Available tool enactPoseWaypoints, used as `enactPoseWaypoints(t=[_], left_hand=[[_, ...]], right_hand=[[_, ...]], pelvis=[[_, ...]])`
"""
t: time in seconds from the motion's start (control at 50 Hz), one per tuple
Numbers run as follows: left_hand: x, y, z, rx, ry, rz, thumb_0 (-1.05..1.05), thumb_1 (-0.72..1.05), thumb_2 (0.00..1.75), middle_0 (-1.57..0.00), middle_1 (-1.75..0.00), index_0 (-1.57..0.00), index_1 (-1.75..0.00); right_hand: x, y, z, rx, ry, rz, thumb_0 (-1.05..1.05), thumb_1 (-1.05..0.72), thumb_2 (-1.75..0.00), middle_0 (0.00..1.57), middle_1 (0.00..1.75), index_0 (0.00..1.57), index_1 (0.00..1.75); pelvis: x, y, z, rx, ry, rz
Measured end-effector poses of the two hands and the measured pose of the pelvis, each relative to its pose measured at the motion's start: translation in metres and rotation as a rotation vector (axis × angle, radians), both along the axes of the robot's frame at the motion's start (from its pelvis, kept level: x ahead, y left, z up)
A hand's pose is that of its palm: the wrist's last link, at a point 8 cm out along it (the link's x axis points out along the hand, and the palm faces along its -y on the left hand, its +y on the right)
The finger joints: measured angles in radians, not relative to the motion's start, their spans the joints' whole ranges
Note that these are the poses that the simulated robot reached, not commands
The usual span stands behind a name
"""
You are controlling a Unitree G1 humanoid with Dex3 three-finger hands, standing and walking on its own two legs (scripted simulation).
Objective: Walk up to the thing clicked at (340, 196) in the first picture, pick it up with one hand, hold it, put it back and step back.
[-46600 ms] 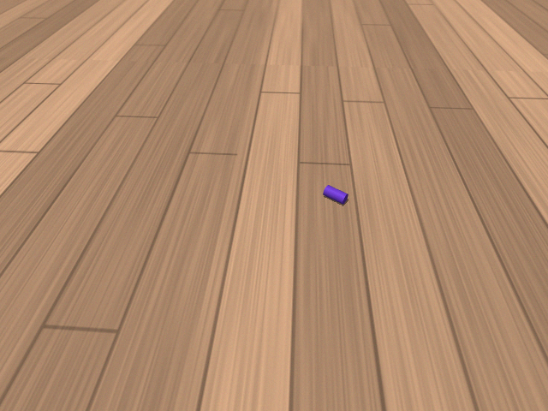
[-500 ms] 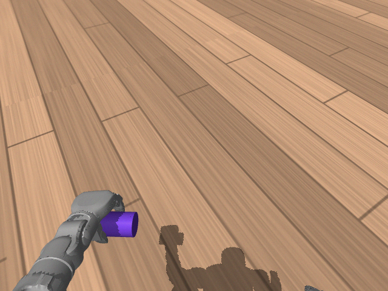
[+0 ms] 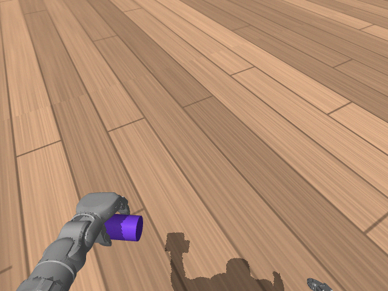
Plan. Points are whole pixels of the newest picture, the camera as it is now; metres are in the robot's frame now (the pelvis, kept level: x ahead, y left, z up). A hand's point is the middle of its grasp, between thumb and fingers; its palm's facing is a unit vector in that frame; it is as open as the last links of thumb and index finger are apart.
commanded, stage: hold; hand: left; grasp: from above
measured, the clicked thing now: (116, 226) +0.31 +0.21 -0.09
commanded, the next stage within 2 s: crouch in 1.40 s
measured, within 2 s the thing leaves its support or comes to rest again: neither
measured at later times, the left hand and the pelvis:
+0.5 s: hand (102, 227) +0.28 +0.22 -0.03, palm faces -0.47 -0.03 -0.88, open 8.6 cm; pelvis -0.01 +0.00 +0.01, yaw +0 degrees
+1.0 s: hand (101, 226) +0.28 +0.22 -0.02, palm faces -0.47 -0.03 -0.88, open 8.6 cm; pelvis -0.01 +0.00 +0.01, yaw +0 degrees
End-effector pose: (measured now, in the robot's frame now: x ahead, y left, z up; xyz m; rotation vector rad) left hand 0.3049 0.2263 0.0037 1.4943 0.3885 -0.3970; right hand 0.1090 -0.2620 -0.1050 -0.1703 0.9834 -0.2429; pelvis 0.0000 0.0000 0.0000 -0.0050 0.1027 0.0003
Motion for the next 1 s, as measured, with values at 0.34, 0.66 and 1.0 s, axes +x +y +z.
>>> enactPoseWaypoints(t=[0.34, 0.66, 1.0], left_hand=[[-0.009, -0.001, 0.015, 0.008, -0.012, -0.004, -0.05, 0.18, 0.32, -0.85, -0.26, -0.91, -0.27], [-0.019, -0.007, 0.023, 0.0, -0.008, -0.021, -0.05, 0.18, 0.3, -0.85, -0.26, -0.91, -0.27], [-0.02, -0.008, 0.036, -0.005, -0.016, -0.017, -0.05, 0.19, 0.28, -0.85, -0.25, -0.92, -0.26]], right_hand=[[0.002, 0.004, 0.004, 0.018, -0.018, 0.007, 0.01, -0.91, -0.9, 0.2, 0.3, 0.2, 0.3], [0.008, 0.005, 0.012, 0.018, -0.052, 0.018, 0.01, -0.91, -0.9, 0.2, 0.3, 0.2, 0.3], [0.017, 0.009, 0.016, 0.029, -0.071, 0.025, 0.01, -0.91, -0.9, 0.2, 0.3, 0.2, 0.3]], pelvis=[[-0.005, -0.001, 0.005, 0.005, -0.032, -0.004], [-0.011, -0.002, 0.01, 0.008, -0.062, -0.006], [-0.01, -0.002, 0.014, 0.009, -0.083, -0.006]])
